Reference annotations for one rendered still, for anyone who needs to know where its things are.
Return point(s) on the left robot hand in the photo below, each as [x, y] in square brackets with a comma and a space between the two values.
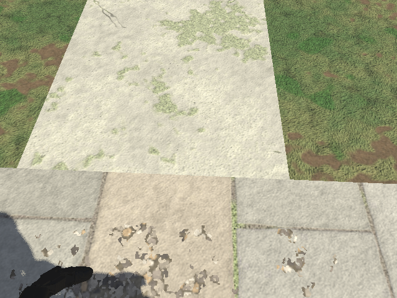
[55, 280]

